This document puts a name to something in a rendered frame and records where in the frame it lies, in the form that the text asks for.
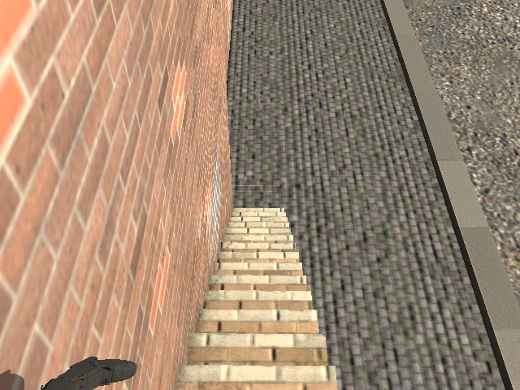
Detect stairs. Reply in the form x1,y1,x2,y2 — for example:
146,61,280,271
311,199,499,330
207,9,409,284
176,208,338,390

